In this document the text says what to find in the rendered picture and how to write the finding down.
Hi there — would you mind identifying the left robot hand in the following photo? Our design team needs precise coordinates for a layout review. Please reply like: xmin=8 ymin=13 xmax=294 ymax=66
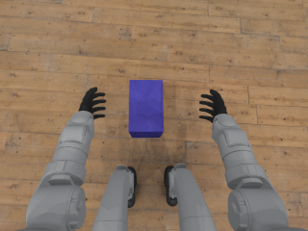
xmin=79 ymin=87 xmax=107 ymax=119

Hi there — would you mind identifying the right robot upper arm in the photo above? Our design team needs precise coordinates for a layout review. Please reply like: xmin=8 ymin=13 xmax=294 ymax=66
xmin=227 ymin=188 xmax=308 ymax=231

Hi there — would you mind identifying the robot right foot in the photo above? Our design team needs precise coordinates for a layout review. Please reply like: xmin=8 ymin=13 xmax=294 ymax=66
xmin=164 ymin=166 xmax=178 ymax=207

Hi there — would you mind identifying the right robot hand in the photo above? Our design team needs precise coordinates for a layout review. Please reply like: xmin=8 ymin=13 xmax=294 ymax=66
xmin=199 ymin=89 xmax=227 ymax=123

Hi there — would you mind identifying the left robot upper arm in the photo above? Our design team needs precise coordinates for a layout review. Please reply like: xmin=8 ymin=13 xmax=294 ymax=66
xmin=14 ymin=185 xmax=87 ymax=231

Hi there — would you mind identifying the robot right shin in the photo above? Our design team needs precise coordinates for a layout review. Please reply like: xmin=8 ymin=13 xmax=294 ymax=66
xmin=168 ymin=163 xmax=186 ymax=198

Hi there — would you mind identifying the left robot forearm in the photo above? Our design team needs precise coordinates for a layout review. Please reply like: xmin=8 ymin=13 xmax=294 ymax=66
xmin=25 ymin=111 xmax=95 ymax=225

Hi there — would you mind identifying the right robot forearm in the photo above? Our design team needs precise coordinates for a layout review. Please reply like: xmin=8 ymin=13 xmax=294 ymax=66
xmin=212 ymin=114 xmax=289 ymax=224

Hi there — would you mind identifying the carton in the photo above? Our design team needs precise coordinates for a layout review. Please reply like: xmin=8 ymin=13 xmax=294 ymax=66
xmin=128 ymin=80 xmax=164 ymax=138

